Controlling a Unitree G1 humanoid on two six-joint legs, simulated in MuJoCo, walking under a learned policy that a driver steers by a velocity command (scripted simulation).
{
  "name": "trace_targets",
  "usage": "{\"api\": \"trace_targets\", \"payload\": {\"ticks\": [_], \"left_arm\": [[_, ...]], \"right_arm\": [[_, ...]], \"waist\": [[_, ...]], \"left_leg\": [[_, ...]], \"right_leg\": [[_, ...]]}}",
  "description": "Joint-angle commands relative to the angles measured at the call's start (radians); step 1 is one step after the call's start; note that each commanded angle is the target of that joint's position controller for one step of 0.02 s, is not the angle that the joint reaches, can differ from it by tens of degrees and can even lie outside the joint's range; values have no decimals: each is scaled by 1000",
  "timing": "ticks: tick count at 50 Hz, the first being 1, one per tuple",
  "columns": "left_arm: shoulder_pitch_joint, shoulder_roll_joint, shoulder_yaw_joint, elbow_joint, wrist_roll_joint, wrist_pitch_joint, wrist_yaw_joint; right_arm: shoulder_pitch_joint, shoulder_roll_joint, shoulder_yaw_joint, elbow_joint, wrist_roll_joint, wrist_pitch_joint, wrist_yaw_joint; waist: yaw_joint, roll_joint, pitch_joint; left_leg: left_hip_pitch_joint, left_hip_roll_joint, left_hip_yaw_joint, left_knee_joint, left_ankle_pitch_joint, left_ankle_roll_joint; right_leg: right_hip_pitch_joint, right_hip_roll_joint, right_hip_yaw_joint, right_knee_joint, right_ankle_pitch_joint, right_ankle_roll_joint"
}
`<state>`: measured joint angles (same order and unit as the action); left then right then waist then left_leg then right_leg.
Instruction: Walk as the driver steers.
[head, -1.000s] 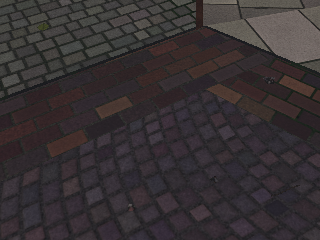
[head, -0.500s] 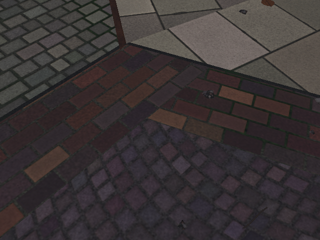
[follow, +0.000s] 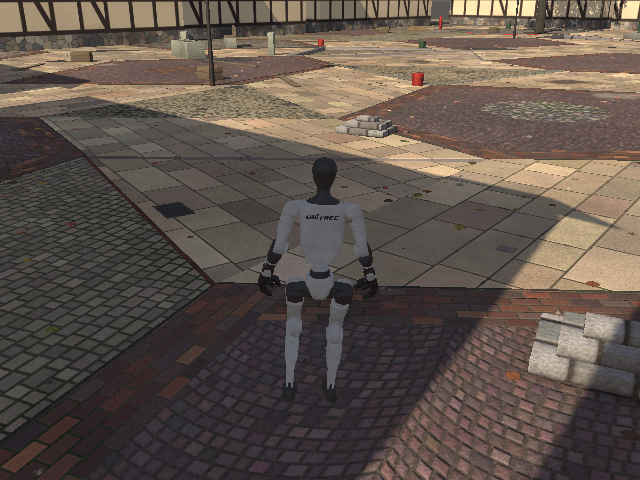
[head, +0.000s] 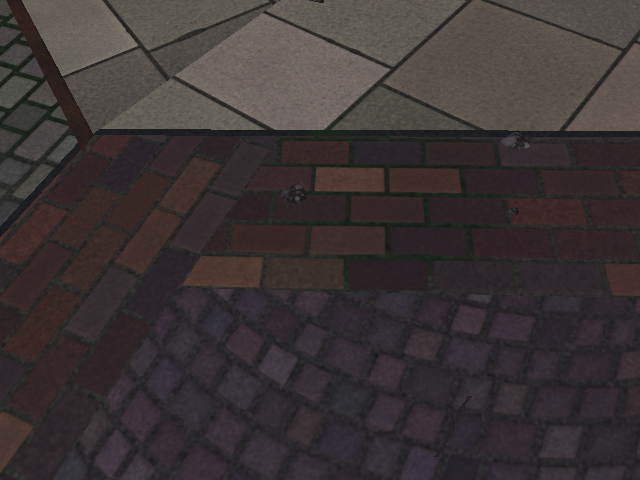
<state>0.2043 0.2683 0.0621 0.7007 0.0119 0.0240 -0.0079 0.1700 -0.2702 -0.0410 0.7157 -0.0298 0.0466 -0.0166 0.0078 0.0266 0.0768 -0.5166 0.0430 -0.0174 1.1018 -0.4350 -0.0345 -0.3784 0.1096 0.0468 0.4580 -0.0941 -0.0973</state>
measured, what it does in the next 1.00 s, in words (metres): walks ahead, turning right: left foot, then right foot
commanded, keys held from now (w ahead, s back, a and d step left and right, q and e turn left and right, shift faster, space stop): e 0.26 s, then w+e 0.24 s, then w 0.50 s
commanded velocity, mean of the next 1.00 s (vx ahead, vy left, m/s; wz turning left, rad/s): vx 0.27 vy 0.00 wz -0.42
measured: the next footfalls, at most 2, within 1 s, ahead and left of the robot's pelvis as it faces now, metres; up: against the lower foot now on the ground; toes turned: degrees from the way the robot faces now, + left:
left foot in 0.30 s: +0.07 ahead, +0.13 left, +0.00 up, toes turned -14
right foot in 0.76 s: +0.13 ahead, -0.15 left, +0.00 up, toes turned -24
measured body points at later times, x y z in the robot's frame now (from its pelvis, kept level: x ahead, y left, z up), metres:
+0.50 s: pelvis +0.03 +0.04 +0.02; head +0.04 +0.06 +0.46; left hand +0.21 +0.29 -0.10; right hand +0.03 -0.26 -0.08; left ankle +0.03 +0.14 -0.73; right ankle +0.00 -0.09 -0.64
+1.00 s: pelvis +0.18 -0.09 +0.01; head +0.19 -0.11 +0.46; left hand +0.34 +0.13 -0.11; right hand +0.14 -0.36 -0.12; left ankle +0.27 +0.03 -0.66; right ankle +0.10 -0.14 -0.73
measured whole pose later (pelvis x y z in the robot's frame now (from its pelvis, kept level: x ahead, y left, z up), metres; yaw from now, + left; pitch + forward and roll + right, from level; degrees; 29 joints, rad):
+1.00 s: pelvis +0.18 -0.09 +0.01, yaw -24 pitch +1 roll -1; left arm 0.35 0.24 0.02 0.83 0.01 -0.06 -0.01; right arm 0.29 -0.28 -0.05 0.81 -0.04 -0.02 0.05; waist -0.01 0.05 0.01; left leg -0.58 0.10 0.03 1.02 -0.23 0.02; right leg -0.07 0.08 -0.02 0.27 -0.22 -0.07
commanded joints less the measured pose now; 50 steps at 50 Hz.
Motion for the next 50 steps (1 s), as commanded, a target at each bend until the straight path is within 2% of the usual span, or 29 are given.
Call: {"api": "trace_targets", "payload": {"ticks": [1, 5, 9, 11, 13, 14, 15, 16, 17, 18, 19, 20, 21, 24, 27, 30, 34, 35, 36, 37, 38, 39, 40, 41, 42, 43, 45, 47, 50], "left_arm": [[20, 159, 47, -58, 4, -8, 2], [44, 163, 55, -55, 10, 5, 0], [46, 168, 61, -53, 17, 12, -7], [32, 166, 62, -54, 17, 16, -12], [8, 162, 63, -53, 6, 20, -13], [0, 151, 61, -53, -7, 19, -8], [20, 98, 50, -66, -20, 17, 0], [1, 87, 50, -88, -10, 8, 4], [-44, 177, 67, -84, 38, 3, 4], [-4, 176, 73, -62, 37, 2, -12], [50, 165, 69, -39, 39, 6, -27], [83, 156, 66, -24, 39, 11, -43], [88, 149, 61, -18, 35, 13, -53], [-6, 120, 44, -47, 29, 11, -66], [-71, 103, 34, -58, 30, 1, -68], [-104, 87, 22, -57, 28, -11, -70], [-185, 66, -2, -81, 29, -27, -75], [-180, 68, -5, -83, 30, -32, -71], [-145, 70, -6, -76, 30, -39, -65], [-55, 66, -5, -46, 33, -50, -55], [95, 98, 10, 14, 41, -63, -42], [275, 168, 28, 44, 59, -72, -27], [335, 309, 56, 54, 35, -71, -10], [275, 257, 45, 51, 18, -71, -1], [199, 194, 24, 45, 15, -74, 0], [144, 142, 8, 44, 16, -76, -2], [92, 96, -10, 45, 6, -87, 0], [111, 102, -9, 65, -1, -100, 0], [155, 108, -6, 104, -7, -108, 0]], "right_arm": [[81, -81, -25, -40, 2, 10, -4], [25, -84, -25, -63, 4, 10, -6], [20, -81, -21, -73, 15, -4, -11], [51, -82, -19, -70, 24, -11, -14], [126, -81, -19, -53, 29, -20, -24], [185, -96, -23, -37, 20, -28, -32], [200, -187, -43, -47, 5, -33, -42], [109, -292, -67, -77, -11, -32, -37], [63, -243, -62, -78, -16, -32, -32], [23, -182, -43, -80, -9, -39, -28], [-13, -151, -34, -85, -4, -46, -22], [-25, -144, -31, -91, 2, -52, -21], [-15, -136, -30, -95, 3, -57, -18], [107, -148, -40, -58, 3, -76, -4], [213, -158, -49, -12, 1, -97, 2], [225, -158, -51, 14, 0, -111, 12], [248, -168, -55, 55, 2, -114, 23], [263, -176, -57, 69, 5, -110, 25], [264, -180, -57, 80, 12, -105, 28], [242, -178, -54, 86, 21, -101, 28], [239, -148, -42, 88, 24, -102, 30], [204, -90, -18, 46, 21, -103, 33], [202, -27, -6, -13, 20, -107, 44], [146, -129, -31, 6, 3, -97, 34], [130, -126, -33, 7, 15, -102, 44], [138, -116, -29, 20, 20, -107, 52], [188, -97, -27, 55, -4, -88, 61], [187, -84, -26, 59, -10, -76, 68], [76, -68, -21, 24, -12, -73, 71]], "waist": [[-14, -102, -177], [14, -135, -146], [20, -144, -141], [10, -159, -143], [-30, -163, -138], [-61, -135, -148], [-56, 43, -146], [-46, 270, -88], [-24, 115, -23], [19, 86, -22], [50, 84, -30], [54, 118, -43], [42, 120, -39], [-27, 81, -3], [-79, 81, 7], [-85, 100, 15], [-100, 141, 24], [-93, 151, 20], [-67, 145, 10], [-7, 110, -18], [59, 27, -111], [146, -123, -262], [131, -364, -281], [123, -172, -191], [77, -122, -125], [41, -97, -90], [-9, -132, -62], [-24, -124, -53], [-13, -101, -2]], "left_leg": [[5, -10, -19, -61, 28, -3], [3, -31, -34, -173, 37, 1], [84, -70, -35, -293, 13, 23], [165, -97, -30, -390, -1, 44], [302, -122, -18, -586, 52, 72], [428, -97, -30, -739, 81, 90], [525, 117, -247, -881, -137, 140], [472, 357, -575, -1005, -330, 225], [327, 355, -523, -997, -336, 243], [276, 282, -429, -982, -273, 214], [282, 224, -332, -974, -205, 182], [304, 188, -262, -975, -173, 168], [321, 173, -217, -978, -157, 168], [440, 191, -170, -980, -103, 176], [531, 211, -140, -980, -20, 192], [527, 216, -83, -977, 57, 197], [420, 210, 0, -936, 193, 198], [408, 223, -4, -912, 273, 203], [391, 235, -1, -873, 360, 203], [351, 219, 34, -782, 474, 189], [287, 164, 97, -592, 587, 163], [134, 110, 161, -294, 363, 125], [-190, -60, 151, -29, -113, 92], [-263, 0, 22, 76, -81, 108], [-246, 39, -1, 64, 18, 119], [-197, 62, 2, 15, 82, 112], [-126, 76, 21, -30, 144, 83], [-123, 66, 39, -30, 187, 61], [-201, 76, 49, -105, 268, 33]], "right_leg": [[145, -248, 318, -173, 71, -143], [134, -238, 401, -210, -197, -136], [116, -224, 453, -197, -206, -121], [95, -212, 482, -193, -182, -100], [41, -181, 492, -181, -192, -53], [-38, -127, 460, -162, -364, -4], [-183, -22, 338, 35, -535, 65], [-369, 136, 87, 327, -458, 83], [-351, 4, 124, 459, -339, 90], [-287, 7, 117, 537, -266, 88], [-270, 3, 102, 615, -217, 93], [-275, -1, 74, 688, -195, 96], [-297, -18, 52, 730, -182, 99], [-404, -57, 42, 697, -151, 114], [-423, -70, 56, 568, -135, 128], [-349, -81, 36, 397, -128, 123], [-132, -98, -99, 171, -209, 82], [-78, -88, -124, 139, -230, 62], [-7, -77, -135, 95, -216, 39], [129, -55, -144, 9, -154, 15], [348, -46, -115, -30, -132, -4], [581, -278, 160, -101, -361, -42], [708, -516, 627, -236, -412, -154], [629, -491, 566, -217, -325, -156], [542, -435, 422, -200, -204, -134], [454, -380, 317, -223, -95, -106], [365, -305, 195, -270, 3, -79], [337, -291, 151, -295, 120, -99], [329, -289, 105, -333, 190, -123]]}}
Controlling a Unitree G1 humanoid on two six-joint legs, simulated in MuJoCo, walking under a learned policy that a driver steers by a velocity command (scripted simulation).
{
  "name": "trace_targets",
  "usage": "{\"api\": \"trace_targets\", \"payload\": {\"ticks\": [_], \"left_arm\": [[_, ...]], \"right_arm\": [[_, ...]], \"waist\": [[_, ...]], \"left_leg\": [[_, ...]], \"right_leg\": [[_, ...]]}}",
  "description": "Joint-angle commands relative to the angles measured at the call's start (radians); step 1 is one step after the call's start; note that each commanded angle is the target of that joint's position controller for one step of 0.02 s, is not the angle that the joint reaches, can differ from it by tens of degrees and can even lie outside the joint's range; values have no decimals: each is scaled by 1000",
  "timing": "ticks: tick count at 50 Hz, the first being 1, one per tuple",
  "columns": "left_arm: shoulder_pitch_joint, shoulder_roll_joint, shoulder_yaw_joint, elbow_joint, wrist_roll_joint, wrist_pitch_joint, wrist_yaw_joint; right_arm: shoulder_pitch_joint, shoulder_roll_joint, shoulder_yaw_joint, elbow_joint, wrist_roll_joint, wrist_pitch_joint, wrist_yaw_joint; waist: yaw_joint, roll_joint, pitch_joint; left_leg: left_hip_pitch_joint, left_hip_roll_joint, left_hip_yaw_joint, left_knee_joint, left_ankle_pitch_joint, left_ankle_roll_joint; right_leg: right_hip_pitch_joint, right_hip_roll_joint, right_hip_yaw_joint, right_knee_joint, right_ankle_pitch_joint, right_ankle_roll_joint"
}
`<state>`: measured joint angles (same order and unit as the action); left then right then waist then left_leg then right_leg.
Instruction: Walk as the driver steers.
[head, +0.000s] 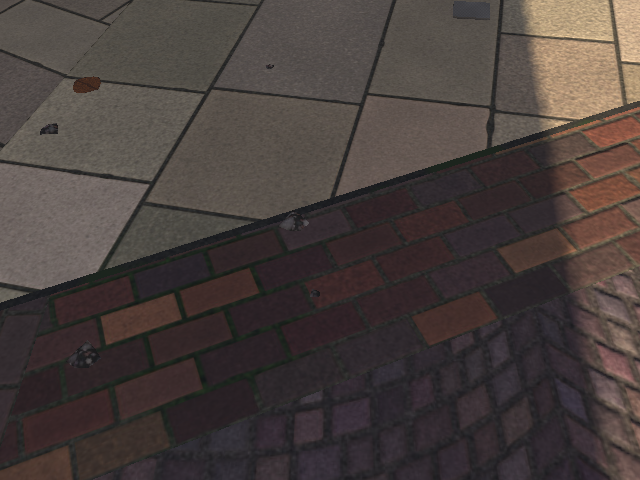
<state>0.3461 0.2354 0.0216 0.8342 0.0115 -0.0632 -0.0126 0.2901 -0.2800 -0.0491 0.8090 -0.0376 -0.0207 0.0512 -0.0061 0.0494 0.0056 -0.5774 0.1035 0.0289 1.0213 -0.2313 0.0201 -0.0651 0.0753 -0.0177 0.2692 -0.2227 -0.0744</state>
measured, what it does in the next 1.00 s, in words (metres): walks ahead: left foot, then right foot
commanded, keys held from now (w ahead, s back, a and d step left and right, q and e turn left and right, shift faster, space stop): w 0.62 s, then w+q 0.38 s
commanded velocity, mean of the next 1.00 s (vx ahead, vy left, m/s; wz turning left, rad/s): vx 0.49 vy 0.00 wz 0.10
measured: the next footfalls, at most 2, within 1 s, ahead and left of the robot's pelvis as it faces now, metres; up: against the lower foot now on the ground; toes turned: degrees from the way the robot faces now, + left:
left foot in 0.26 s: +0.33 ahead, +0.11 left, +0.00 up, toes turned +4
right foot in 0.80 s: +0.62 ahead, -0.08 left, +0.00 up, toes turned +0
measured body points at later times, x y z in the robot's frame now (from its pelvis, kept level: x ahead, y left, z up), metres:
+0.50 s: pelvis +0.28 +0.05 +0.00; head +0.30 +0.06 +0.45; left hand +0.37 +0.31 -0.14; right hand +0.31 -0.22 -0.13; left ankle +0.28 +0.11 -0.75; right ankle +0.32 -0.11 -0.67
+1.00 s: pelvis +0.56 +0.00 +0.00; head +0.59 -0.01 +0.45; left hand +0.59 +0.27 -0.13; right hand +0.65 -0.26 -0.14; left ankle +0.52 +0.13 -0.66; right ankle +0.58 -0.08 -0.75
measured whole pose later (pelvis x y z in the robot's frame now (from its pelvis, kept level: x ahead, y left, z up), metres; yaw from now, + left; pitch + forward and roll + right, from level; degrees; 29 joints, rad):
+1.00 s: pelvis +0.56 +0.00 +0.00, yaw +9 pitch +0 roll -1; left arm 0.25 0.23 0.04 0.91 0.02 -0.10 0.01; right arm 0.28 -0.27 -0.07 0.91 -0.02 -0.02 0.03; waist -0.01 0.04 0.04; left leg -0.51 0.06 0.00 1.12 -0.27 0.07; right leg -0.18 0.01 -0.17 0.35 -0.18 -0.06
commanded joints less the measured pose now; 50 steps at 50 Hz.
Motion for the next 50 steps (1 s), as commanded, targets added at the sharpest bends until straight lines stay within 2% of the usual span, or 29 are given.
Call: {"api": "trace_targets", "payload": {"ticks": [1, 4, 8, 10, 11, 12, 13, 14, 15, 16, 17, 18, 20, 23, 26, 29, 33, 35, 37, 38, 39, 40, 41, 42, 43, 44, 45, 46, 50], "left_arm": [[22, 136, 33, -19, -6, -22, 4], [47, 140, 32, 10, -4, -27, 3], [81, 167, 37, 55, 0, -28, 13], [64, 184, 39, 68, 5, -26, 19], [55, 198, 42, 74, 12, -23, 21], [46, 205, 44, 78, 15, -16, 22], [62, 183, 35, 70, 13, -16, 22], [185, 68, 12, 45, -23, -18, 11], [154, 135, 28, 61, 6, -20, 11], [76, 148, 36, 41, 9, -18, 9], [22, 142, 29, 34, 10, -23, 3], [8, 118, 26, 36, 12, -17, -1], [42, 94, 19, 58, 29, 11, -11], [-21, 78, 14, 43, 26, 27, -19], [-155, 78, 11, 4, 27, 28, -22], [-265, 55, 1, -27, 21, 21, -26], [-379, 56, -3, -62, 18, 16, -23], [-392, 69, 0, -75, 18, 10, -20], [-342, 87, 8, -67, 16, -3, -14], [-259, 104, 17, -43, 17, -11, -7], [-103, 128, 31, 7, 25, -24, 4], [72, 202, 53, 36, 50, -35, 20], [119, 311, 83, 37, 62, -25, 25], [58, 236, 72, 21, 33, -10, 21], [-35, 162, 51, 9, 25, -11, 19], [-86, 115, 41, 6, 23, -17, 17], [-98, 91, 35, 12, 21, -24, 19], [-100, 74, 30, 24, 15, -29, 24], [-54, 90, 38, 51, 1, -59, 24]], "right_arm": [[-86, -53, -10, -83, -3, -7, 2], [-196, -31, 4, -118, 5, -10, 5], [-262, -44, 5, -144, 8, -13, -2], [-210, -59, -3, -130, 6, -16, -12], [-131, -76, -11, -105, 5, -19, -22], [20, -92, -22, -54, 2, -26, -33], [185, -145, -39, -10, -16, -36, -46], [257, -279, -72, -5, -35, -38, -52], [205, -236, -62, -4, 12, -31, -40], [82, -188, -50, -16, 24, -29, -38], [11, -115, -32, -27, 23, -34, -34], [-17, -88, -22, -20, 21, -40, -34], [-17, -60, -11, 5, 23, -55, -35], [40, -82, -18, 46, 29, -75, -32], [95, -74, -16, 79, 34, -75, -33], [132, -73, -13, 105, 36, -75, -35], [203, -76, -11, 143, 29, -71, -44], [204, -90, -14, 152, 23, -65, -51], [172, -108, -19, 151, 17, -60, -59], [152, -117, -21, 148, 16, -59, -59], [137, -111, -19, 147, 20, -58, -56], [129, -77, -9, 118, 32, -63, -52], [255, 52, 17, 90, 70, -60, -49], [205, -77, -14, 111, 44, -47, -61], [132, -86, -24, 98, 39, -45, -57], [94, -60, -20, 91, 39, -45, -50], [79, -48, -23, 93, 28, -35, -43], [91, -36, -23, 94, 15, -20, -34], [23, 1, -21, 62, 7, 15, -12]], "waist": [[6, -122, 81], [28, -128, 98], [31, -112, 112], [-1, -111, 81], [-36, -116, 30], [-104, -92, -53], [-160, -46, -164], [-110, 200, -303], [-100, 148, -312], [-47, 73, -135], [-33, -8, -46], [-6, -4, 0], [30, 23, 14], [34, 8, 38], [6, 0, 78], [-20, 2, 87], [-57, 5, 96], [-49, 11, 95], [-14, 19, 74], [24, 21, 35], [92, -15, -51], [153, -95, -186], [100, -330, -328], [101, -187, -286], [67, -124, -134], [49, -104, -61], [32, -121, -21], [7, -141, -1], [-16, -124, 23]], "left_leg": [[-150, 15, 7, -74, 94, -27], [-94, -6, 27, -253, 188, -20], [-9, -43, 40, -399, 203, 35], [84, -85, 56, -435, 133, 71], [182, -119, 68, -447, 87, 89], [358, -152, 85, -506, 89, 111], [613, -42, -30, -518, 36, 148], [886, 270, -529, -596, -123, 272], [841, 298, -776, -753, -134, 285], [693, 269, -601, -757, -202, 260], [556, 228, -476, -790, -149, 238], [472, 177, -376, -820, -82, 206], [373, 122, -254, -856, 65, 183], [377, 104, -177, -904, 151, 200], [433, 80, -127, -934, 193, 197], [466, 55, -75, -923, 269, 177], [554, 80, -86, -875, 387, 177], [612, 105, -116, -826, 469, 177], [634, 115, -136, -751, 582, 163], [625, 103, -134, -662, 681, 150], [572, 55, -102, -484, 683, 130], [398, -2, -66, -216, 440, 111], [36, -168, 19, 130, -218, 64], [-45, -133, -76, 232, -276, 81], [-65, -83, -95, 228, -183, 86], [-42, -48, -90, 191, -114, 82], [-13, -28, -87, 158, -84, 75], [17, -16, -82, 140, -67, 63], [-37, 1, -58, 113, 20, 37]], "right_leg": [[15, -247, 151, -147, 343, -146], [7, -233, 105, -150, 398, -132], [79, -278, 101, -138, 489, -112], [132, -285, 82, -42, 714, -90], [151, -276, 70, 70, 855, -75], [128, -241, 38, 268, 903, -57], [-32, -197, 14, 533, 673, -44], [-374, -17, -37, 951, 69, 5], [-487, 27, 105, 1064, -269, -13], [-548, -48, 114, 1081, -190, -22], [-534, -94, 97, 1020, -112, -24], [-500, -130, 84, 954, -80, -22], [-415, -152, 63, 897, -50, -2], [-481, -177, 35, 823, 21, 25], [-586, -199, 9, 682, 131, 54], [-569, -181, -22, 495, 227, 65], [-538, -146, -43, 355, 249, 56], [-528, -133, -30, 316, 195, 43], [-438, -106, -25, 269, 110, 23], [-325, -78, -32, 237, 68, 9], [-117, -69, -34, 172, 98, -16], [146, -248, 145, 157, 6, -61], [432, -542, 587, 82, -78, -179], [342, -521, 659, 16, -156, -175], [207, -474, 487, -4, -139, -144], [95, -431, 363, -41, -38, -120], [25, -391, 266, -64, 33, -90], [-28, -359, 190, -82, 85, -68], [-50, -349, 45, -127, 218, -72]]}}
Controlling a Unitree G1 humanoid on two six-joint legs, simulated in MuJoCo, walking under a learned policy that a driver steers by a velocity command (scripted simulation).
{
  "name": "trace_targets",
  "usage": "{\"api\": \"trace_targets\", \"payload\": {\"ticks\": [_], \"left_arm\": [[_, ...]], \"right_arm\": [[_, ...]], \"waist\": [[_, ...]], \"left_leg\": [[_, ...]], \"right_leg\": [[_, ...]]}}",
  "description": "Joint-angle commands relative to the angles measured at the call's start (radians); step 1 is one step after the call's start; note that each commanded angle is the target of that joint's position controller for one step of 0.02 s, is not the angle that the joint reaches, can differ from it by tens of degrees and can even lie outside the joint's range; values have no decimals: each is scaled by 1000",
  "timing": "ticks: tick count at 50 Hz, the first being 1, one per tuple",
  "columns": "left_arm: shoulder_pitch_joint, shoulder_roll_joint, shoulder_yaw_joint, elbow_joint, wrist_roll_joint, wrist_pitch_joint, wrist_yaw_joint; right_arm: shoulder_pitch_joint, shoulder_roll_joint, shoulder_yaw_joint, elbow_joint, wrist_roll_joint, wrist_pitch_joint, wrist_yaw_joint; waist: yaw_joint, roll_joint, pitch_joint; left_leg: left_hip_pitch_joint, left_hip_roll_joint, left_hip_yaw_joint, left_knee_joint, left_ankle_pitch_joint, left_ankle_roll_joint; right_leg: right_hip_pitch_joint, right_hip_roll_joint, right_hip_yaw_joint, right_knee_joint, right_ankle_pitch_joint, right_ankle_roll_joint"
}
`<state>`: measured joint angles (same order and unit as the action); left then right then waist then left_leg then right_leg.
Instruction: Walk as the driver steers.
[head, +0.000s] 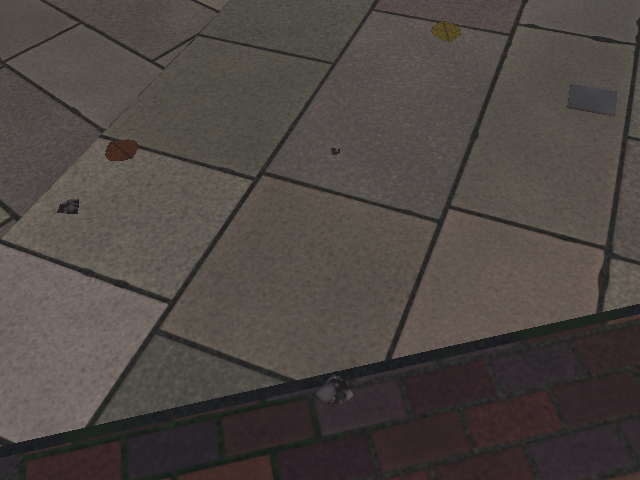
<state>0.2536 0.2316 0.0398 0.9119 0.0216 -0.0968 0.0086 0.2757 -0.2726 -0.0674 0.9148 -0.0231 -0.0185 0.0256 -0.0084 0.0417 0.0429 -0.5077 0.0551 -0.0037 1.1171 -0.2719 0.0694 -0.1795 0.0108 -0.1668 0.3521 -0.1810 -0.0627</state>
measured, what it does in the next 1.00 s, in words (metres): walks ahead: left foot, then right foot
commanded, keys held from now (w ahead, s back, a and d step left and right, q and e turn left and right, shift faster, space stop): w+q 0.38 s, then w+e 0.62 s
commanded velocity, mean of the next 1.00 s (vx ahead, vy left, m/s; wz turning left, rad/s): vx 0.50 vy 0.00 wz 0.09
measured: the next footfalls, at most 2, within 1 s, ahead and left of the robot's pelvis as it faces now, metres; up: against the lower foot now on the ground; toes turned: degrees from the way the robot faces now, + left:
left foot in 0.32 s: +0.31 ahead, +0.13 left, +0.00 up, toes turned +17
right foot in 0.90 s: +0.64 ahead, +0.06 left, +0.00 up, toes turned +2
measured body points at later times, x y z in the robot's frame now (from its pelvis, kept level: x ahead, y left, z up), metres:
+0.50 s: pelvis +0.26 +0.08 -0.01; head +0.29 +0.09 +0.44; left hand +0.27 +0.35 -0.14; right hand +0.41 -0.17 -0.13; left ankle +0.27 +0.12 -0.74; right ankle +0.26 -0.08 -0.66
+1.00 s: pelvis +0.54 +0.09 -0.02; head +0.57 +0.10 +0.43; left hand +0.63 +0.37 -0.15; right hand +0.60 -0.16 -0.16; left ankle +0.39 +0.18 -0.63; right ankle +0.59 +0.06 -0.74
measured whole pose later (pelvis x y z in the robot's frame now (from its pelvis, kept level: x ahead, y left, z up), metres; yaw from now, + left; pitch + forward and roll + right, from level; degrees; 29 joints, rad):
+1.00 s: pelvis +0.54 +0.09 -0.02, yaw +2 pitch +0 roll -1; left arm 0.20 0.26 0.07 0.88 0.01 -0.03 -0.01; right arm 0.29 -0.23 -0.03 0.92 -0.02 -0.09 -0.01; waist 0.00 0.01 0.06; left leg -0.32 0.00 0.03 1.27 -0.35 0.03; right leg -0.33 0.13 -0.07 0.52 -0.20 -0.15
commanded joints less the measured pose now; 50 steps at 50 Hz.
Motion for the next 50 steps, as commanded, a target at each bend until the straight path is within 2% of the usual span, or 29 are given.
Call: {"api": "trace_targets", "payload": {"ticks": [1, 4, 7, 11, 13, 14, 15, 16, 17, 18, 19, 20, 21, 22, 23, 25, 28, 32, 38, 41, 42, 43, 44, 45, 46, 47, 48, 49, 50], "left_arm": [[50, 95, 21, -21, -8, -27, 3], [76, 88, 21, -4, -2, -25, 2], [100, 108, 25, 7, -3, -23, 4], [157, 135, 34, 32, 0, -6, 14], [154, 157, 40, 35, 4, 8, 20], [151, 175, 45, 35, 5, 17, 21], [148, 190, 50, 32, 5, 30, 20], [138, 193, 50, 22, 3, 39, 17], [150, 140, 36, -21, -7, 37, 11], [117, 92, 33, -96, -9, 25, -7], [-7, 149, 40, -125, 0, 13, -11], [-4, 114, 27, -116, -17, 1, -15], [43, 101, 23, -81, -19, -2, -12], [61, 92, 23, -67, 0, 12, -13], [101, 83, 20, -44, 15, 33, -16], [112, 77, 22, -30, 16, 62, -27], [16, 76, 24, -50, 3, 75, -37], [-93, 73, 25, -77, -6, 71, -41], [-237, 35, 0, -129, 5, 63, -53], [-184, 51, 5, -127, 6, 62, -49], [-120, 65, 11, -110, 7, 63, -45], [-18, 89, 22, -81, 8, 60, -42], [114, 122, 40, -42, 15, 53, -37], [253, 192, 68, -16, 30, 52, -25], [198, 284, 96, -39, 13, 68, -16], [173, 272, 95, -34, -21, 73, -22], [113, 226, 84, -40, -22, 73, -17], [78, 156, 67, -35, -17, 72, -15], [48, 126, 56, -35, -16, 65, -10]], "right_arm": [[3, -5, -2, -57, -8, 16, 17], [-107, 0, 5, -101, -6, 15, 28], [-215, 13, 19, -142, -7, 10, 39], [-290, -6, 19, -181, -15, 9, 45], [-264, -21, 11, -180, -18, 10, 40], [-213, -33, 4, -168, -19, 9, 34], [-120, -50, -8, -143, -18, 4, 28], [36, -79, -27, -93, -24, -6, 16], [158, -188, -63, -69, -36, -8, -1], [103, -277, -82, -92, -7, 3, -6], [113, -261, -77, -96, 6, 14, -11], [63, -194, -60, -84, 8, 11, -23], [16, -121, -39, -82, 8, 1, -25], [-20, -81, -25, -76, 11, -13, -27], [-36, -58, -14, -76, 11, -28, -26], [0, -67, -12, -50, 13, -56, -22], [58, -92, -16, -21, 10, -70, -20], [93, -76, -3, -3, 8, -78, -25], [161, -55, 17, 46, 4, -81, -52], [157, -94, 15, 61, 0, -76, -68], [146, -111, 11, 60, -2, -70, -75], [127, -127, 6, 54, -7, -62, -77], [104, -140, 3, 41, -5, -56, -74], [63, -132, 7, 6, 4, -61, -66], [101, -40, 18, -54, 20, -74, -41], [29, -100, 13, -74, 2, -86, -33], [-26, -86, 19, -100, 9, -101, -27], [-19, -89, 18, -100, 14, -107, -26], [-31, -82, 17, -107, 0, -93, -27]], "waist": [[-11, -113, -3], [1, -110, 31], [25, -110, 49], [42, -108, 60], [20, -126, 32], [-4, -138, -2], [-42, -135, -57], [-111, -93, -144], [-148, 38, -253], [-82, 218, -309], [-118, 45, -251], [-77, -8, -140], [-25, -67, -74], [13, -66, -48], [33, -48, -58], [42, -31, -54], [15, -15, -1], [-18, 5, 39], [-54, 8, 77], [-12, 47, 23], [19, 68, -11], [65, 77, -64], [130, 66, -129], [208, -23, -211], [110, -314, -281], [126, -116, -278], [102, -65, -158], [51, 15, -52], [15, 30, -12]], "left_leg": [[-138, 55, -20, -3, 96, -18], [-175, 55, 8, -148, 202, -30], [-124, 38, 64, -334, 282, -18], [-101, 10, 121, -449, 201, 32], [-30, -43, 156, -475, 102, 70], [35, -80, 172, -483, 42, 92], [135, -121, 177, -511, 5, 117], [343, -148, 155, -593, 36, 150], [624, 54, -142, -645, -113, 226], [811, 279, -696, -804, -72, 353], [781, 274, -651, -850, 27, 337], [663, 269, -483, -847, 123, 304], [527, 220, -373, -862, 256, 249], [445, 172, -285, -877, 339, 210], [398, 150, -227, -894, 390, 189], [374, 129, -160, -924, 470, 174], [408, 116, -84, -971, 465, 123], [475, 104, 9, -995, 477, 62], [602, 134, 115, -973, 684, 38], [678, 158, 160, -813, 1106, 19], [691, 168, 170, -716, 1232, 15], [673, 177, 177, -568, 1265, 16], [594, 172, 185, -365, 1150, 17], [392, 124, 208, -44, 815, 9], [-81, -139, 160, 361, -197, -54], [-214, -96, -55, 420, -184, -33], [-248, -32, -77, 352, -100, -31], [-202, 5, -59, 241, -57, -35], [-150, 31, -60, 159, -53, -50]], "right_leg": [[70, -280, 162, -217, 193, -85], [76, -253, 69, -226, 236, -82], [95, -252, -1, -219, 287, -75], [225, -291, -51, -157, 424, -63], [277, -296, -86, -45, 693, -50], [293, -297, -98, 56, 829, -46], [289, -294, -105, 211, 884, -44], [197, -276, -122, 446, 774, -19], [-87, -223, -128, 774, 406, 25], [-467, 8, 7, 1093, -357, 84], [-579, -38, 175, 1109, -295, 74], [-580, -94, 175, 1047, -189, 59], [-498, -130, 174, 932, -140, 51], [-429, -149, 181, 863, -130, 52], [-357, -154, 181, 828, -117, 54], [-332, -145, 170, 796, -92, 52], [-439, -141, 181, 713, 20, 46], [-520, -90, 207, 559, 153, 34], [-491, -47, 78, 306, 200, -1], [-370, 31, 7, 257, 70, -58], [-310, 61, -6, 257, 13, -82], [-208, 84, 0, 240, -29, -109], [-40, 92, 36, 169, -25, -145], [188, -50, 234, 99, -76, -217], [487, -335, 811, 19, 15, -389], [477, -340, 862, -40, 33, -418], [359, -327, 734, -67, 38, -380], [201, -286, 642, -104, 111, -324], [105, -229, 569, -117, 177, -282]]}}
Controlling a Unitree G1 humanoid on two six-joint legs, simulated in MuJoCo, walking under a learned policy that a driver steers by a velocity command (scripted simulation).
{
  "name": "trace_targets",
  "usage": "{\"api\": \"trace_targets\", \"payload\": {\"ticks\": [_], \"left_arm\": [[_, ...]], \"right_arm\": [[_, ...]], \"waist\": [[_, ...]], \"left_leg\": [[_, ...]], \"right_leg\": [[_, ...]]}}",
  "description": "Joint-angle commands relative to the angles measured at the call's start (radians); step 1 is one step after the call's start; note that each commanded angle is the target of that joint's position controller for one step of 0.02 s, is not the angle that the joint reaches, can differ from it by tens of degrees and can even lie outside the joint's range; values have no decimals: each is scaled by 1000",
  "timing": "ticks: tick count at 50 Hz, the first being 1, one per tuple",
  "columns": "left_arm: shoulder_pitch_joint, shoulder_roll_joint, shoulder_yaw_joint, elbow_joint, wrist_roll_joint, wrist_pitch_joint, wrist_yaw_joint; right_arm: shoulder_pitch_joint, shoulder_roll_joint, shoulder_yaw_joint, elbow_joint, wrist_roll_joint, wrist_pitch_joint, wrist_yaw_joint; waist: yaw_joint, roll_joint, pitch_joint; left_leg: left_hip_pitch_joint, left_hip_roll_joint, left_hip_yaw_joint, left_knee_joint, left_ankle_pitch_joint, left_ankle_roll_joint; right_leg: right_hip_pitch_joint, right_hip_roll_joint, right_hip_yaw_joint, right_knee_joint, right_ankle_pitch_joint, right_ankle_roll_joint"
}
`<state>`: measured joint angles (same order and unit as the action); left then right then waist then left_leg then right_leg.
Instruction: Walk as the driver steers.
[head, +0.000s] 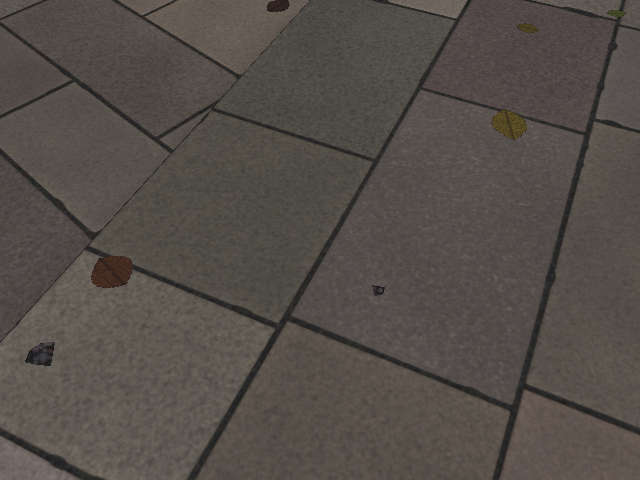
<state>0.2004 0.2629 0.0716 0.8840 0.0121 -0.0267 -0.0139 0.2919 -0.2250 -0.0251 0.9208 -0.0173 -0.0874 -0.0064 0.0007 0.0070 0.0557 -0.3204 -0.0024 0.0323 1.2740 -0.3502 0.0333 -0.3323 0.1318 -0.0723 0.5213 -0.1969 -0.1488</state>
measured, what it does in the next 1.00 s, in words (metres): walks ahead, turning right: left foot, then right foot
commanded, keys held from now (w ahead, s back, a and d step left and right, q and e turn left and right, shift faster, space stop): w+e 0.62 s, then w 0.38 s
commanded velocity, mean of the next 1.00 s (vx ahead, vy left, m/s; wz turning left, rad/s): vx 0.50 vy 0.00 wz -0.46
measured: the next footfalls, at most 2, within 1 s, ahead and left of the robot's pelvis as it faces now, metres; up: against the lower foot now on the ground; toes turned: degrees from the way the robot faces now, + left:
left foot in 0.40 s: +0.41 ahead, +0.11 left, +0.00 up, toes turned -15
right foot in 0.90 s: +0.54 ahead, -0.20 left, +0.00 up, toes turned -30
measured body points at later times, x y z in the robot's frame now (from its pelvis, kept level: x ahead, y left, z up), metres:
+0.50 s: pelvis +0.28 +0.04 +0.01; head +0.31 +0.04 +0.45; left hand +0.38 +0.31 -0.13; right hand +0.38 -0.26 -0.09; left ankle +0.37 +0.12 -0.73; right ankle +0.12 -0.03 -0.64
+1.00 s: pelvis +0.50 -0.10 +0.01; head +0.52 -0.13 +0.46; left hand +0.76 +0.04 -0.10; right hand +0.38 -0.32 -0.14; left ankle +0.44 +0.08 -0.64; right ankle +0.51 -0.18 -0.73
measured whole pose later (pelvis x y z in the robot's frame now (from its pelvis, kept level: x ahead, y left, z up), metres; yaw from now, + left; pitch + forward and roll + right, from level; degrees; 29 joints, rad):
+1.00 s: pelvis +0.50 -0.10 +0.01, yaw -28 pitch +1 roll +1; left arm 0.13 0.24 0.03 0.78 0.03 -0.05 -0.02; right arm 0.38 -0.24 -0.03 0.89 -0.01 -0.05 0.01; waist -0.05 0.01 0.04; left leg -0.30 0.06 0.05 1.10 -0.40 0.03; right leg -0.35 0.04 -0.06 0.53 -0.20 -0.08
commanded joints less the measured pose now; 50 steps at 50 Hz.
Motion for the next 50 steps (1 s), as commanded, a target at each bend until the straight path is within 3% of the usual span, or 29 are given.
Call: {"api": "trace_targets", "payload": {"ticks": [1, 3, 5, 9, 14, 15, 17, 18, 19, 20, 21, 22, 23, 24, 25, 27, 31, 36, 40, 42, 43, 44, 45, 46, 47, 48, 49, 50], "left_arm": [[79, 87, 18, -12, -8, -13, 18], [95, 118, 22, -10, -13, -32, 15], [120, 150, 30, -9, -13, -39, 13], [192, 153, 35, -9, -14, -32, 9], [260, 168, 39, -14, 0, -23, 18], [255, 174, 41, -20, 4, -22, 22], [199, 195, 46, -43, 8, -25, 28], [167, 206, 48, -55, 9, -29, 25], [146, 202, 46, -59, 1, -37, 17], [151, 135, 26, -87, -13, -48, 6], [254, 45, 8, -119, -37, -46, 7], [270, 130, 14, -97, -2, -31, 16], [206, 149, 20, -88, 10, -22, 11], [157, 131, 16, -94, 11, -19, 1], [141, 118, 15, -98, 17, -11, -8], [140, 101, 12, -103, 26, 12, -25], [33, 78, 1, -157, 25, 28, -45], [-116, 34, -28, -205, 23, 14, -59], [-205, 45, -36, -232, 30, 8, -58], [-190, 59, -33, -229, 38, 0, -48], [-125, 65, -28, -207, 42, -8, -42], [21, 79, -17, -154, 50, -20, -33], [191, 138, 3, -107, 66, -28, -19], [255, 261, 30, -103, 63, -27, -2], [262, 264, 38, -102, 15, -17, 9], [190, 218, 27, -93, 6, -18, 14], [140, 152, 9, -89, 8, -26, 12], [98, 114, -2, -87, 7, -33, 11]], "right_arm": [[-23, -116, -20, -109, -24, -2, 8], [-12, -99, -16, -119, -35, 32, 14], [-69, -95, -13, -149, -33, 45, 18], [-238, -94, -6, -213, -23, 47, 22], [-366, -108, 2, -270, -12, 33, 26], [-368, -116, 1, -278, -11, 28, 26], [-288, -147, -7, -265, -8, 18, 22], [-195, -171, -17, -238, -7, 12, 15], [-60, -199, -30, -201, -12, 0, 4], [97, -271, -49, -191, -34, -9, -14], [102, -356, -68, -201, -50, 5, -20], [50, -297, -66, -202, -32, 21, -15], [-15, -197, -44, -219, -23, 24, -11], [-54, -148, -31, -216, -20, 22, -6], [-57, -136, -27, -208, -21, 18, -7], [-27, -134, -27, -182, -11, 3, -5], [16, -149, -39, -153, 0, -19, 6], [56, -149, -40, -113, -4, -20, 15], [126, -182, -48, -69, 0, -7, 14], [146, -202, -51, -45, 1, 7, 11], [150, -209, -51, -35, 2, 15, 9], [153, -199, -45, -30, 7, 21, 8], [149, -164, -32, -53, 9, 20, 8], [207, -47, -4, -114, 24, 16, 26], [135, -162, -37, -110, 6, 23, 14], [67, -165, -41, -128, 11, 21, 15], [47, -138, -32, -126, 16, 12, 19], [55, -128, -32, -112, 9, 18, 21]], "waist": [[-19, 49, -21], [-35, 10, -32], [-26, -15, -22], [44, -58, -12], [100, -73, -28], [94, -78, -29], [40, -92, -42], [-4, -90, -77], [-76, -40, -144], [-133, 64, -285], [-68, 286, -368], [-34, 208, -312], [-30, 75, -173], [-23, 28, -92], [-13, 65, -65], [1, 111, -52], [1, 94, -40], [-22, 90, -1], [-45, 93, 21], [-30, 96, 7], [3, 93, -34], [68, 58, -115], [134, -6, -235], [107, -266, -360], [134, -173, -365], [98, -116, -226], [64, -77, -141], [26, -65, -97]], "left_leg": [[-279, 96, -89, -42, 31, -33], [-242, 101, -63, -129, 38, -61], [-256, 105, -38, -235, 97, -85], [-304, 90, -24, -461, 267, -102], [-315, 42, -34, -622, 304, -80], [-290, 34, -44, -655, 287, -71], [-140, 12, -58, -737, 228, -45], [-3, -15, -48, -763, 188, -27], [186, -1, -57, -830, 213, 0], [418, 201, -254, -867, 28, 50], [620, 457, -693, -972, -49, 150], [537, 458, -805, -994, -177, 186], [403, 408, -642, -1009, -185, 164], [298, 348, -481, -1031, -60, 140], [246, 305, -368, -1049, 51, 115], [198, 264, -234, -1070, 222, 102], [223, 279, -106, -1115, 359, 127], [197, 229, 39, -1138, 407, 114], [254, 265, 62, -1117, 473, 103], [321, 279, 73, -1030, 661, 98], [339, 272, 92, -921, 812, 90], [300, 237, 134, -737, 856, 71], [133, 201, 147, -493, 622, 49], [-254, 36, 155, -129, -79, -3], [-351, 7, -4, 9, -179, 3], [-401, 61, -46, 21, -98, 17], [-369, 89, -50, -48, -31, 21], [-315, 111, -49, -114, 0, 17]], "right_leg": [[193, -307, 413, -298, 246, -177], [139, -265, 355, -307, 333, -169], [111, -236, 330, -322, 349, -156], [173, -201, 334, -307, 343, -98], [315, -229, 396, -225, 435, -79], [328, -239, 415, -204, 447, -71], [294, -248, 441, -149, 479, -36], [259, -233, 443, -73, 552, -16], [207, -176, 402, 95, 553, 9], [91, -110, 328, 360, 340, 35], [-214, 44, 205, 612, -350, 65], [-315, -46, 196, 729, -337, 55], [-323, -96, 188, 739, -237, 58], [-303, -128, 174, 696, -171, 69], [-281, -152, 163, 662, -145, 79], [-252, -167, 145, 646, -119, 95], [-347, -192, 131, 600, -24, 114], [-284, -179, 87, 281, 139, 119], [-191, -160, 16, 110, 86, 84], [-133, -131, -9, 54, 0, 51], [-41, -101, -23, 11, -19, 31], [150, -69, -33, -58, 18, 9], [408, -196, 113, -61, -46, -30], [707, -525, 614, -136, -79, -154], [662, -543, 735, -213, 30, -180], [567, -489, 548, -199, 133, -157], [435, -438, 440, -224, 220, -124], [345, -391, 362, -256, 254, -85]]}}
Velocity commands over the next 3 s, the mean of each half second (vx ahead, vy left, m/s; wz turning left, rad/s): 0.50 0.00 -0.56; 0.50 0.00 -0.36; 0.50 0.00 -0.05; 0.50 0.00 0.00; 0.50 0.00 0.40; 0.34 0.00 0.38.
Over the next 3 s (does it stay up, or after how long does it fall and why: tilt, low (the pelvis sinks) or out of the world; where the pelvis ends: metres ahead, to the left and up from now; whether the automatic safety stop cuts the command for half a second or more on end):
stays up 1.45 -0.49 0.00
